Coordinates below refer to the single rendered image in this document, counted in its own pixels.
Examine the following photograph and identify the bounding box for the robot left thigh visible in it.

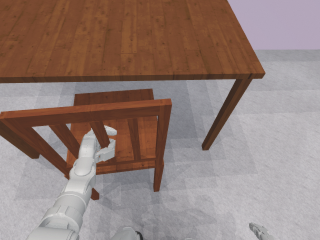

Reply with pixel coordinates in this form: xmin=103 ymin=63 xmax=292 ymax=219
xmin=110 ymin=230 xmax=140 ymax=240

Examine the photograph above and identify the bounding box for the robot left upper arm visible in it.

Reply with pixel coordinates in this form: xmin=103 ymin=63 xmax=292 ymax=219
xmin=28 ymin=226 xmax=80 ymax=240

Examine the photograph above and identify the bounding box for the robot left forearm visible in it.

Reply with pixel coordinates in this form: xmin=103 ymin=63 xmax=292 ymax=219
xmin=26 ymin=157 xmax=97 ymax=240

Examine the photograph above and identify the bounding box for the table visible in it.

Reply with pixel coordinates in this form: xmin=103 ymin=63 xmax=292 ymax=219
xmin=0 ymin=0 xmax=266 ymax=159

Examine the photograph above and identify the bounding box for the robot left hand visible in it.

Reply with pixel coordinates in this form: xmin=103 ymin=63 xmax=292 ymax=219
xmin=78 ymin=125 xmax=117 ymax=163

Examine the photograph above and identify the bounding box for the robot right hand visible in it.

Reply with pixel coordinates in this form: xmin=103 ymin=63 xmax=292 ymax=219
xmin=249 ymin=222 xmax=276 ymax=240

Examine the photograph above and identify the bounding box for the chair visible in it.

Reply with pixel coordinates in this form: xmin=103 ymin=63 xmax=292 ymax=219
xmin=0 ymin=88 xmax=172 ymax=200

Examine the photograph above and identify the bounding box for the robot left shin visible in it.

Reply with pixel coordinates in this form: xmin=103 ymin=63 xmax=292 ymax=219
xmin=122 ymin=227 xmax=135 ymax=232

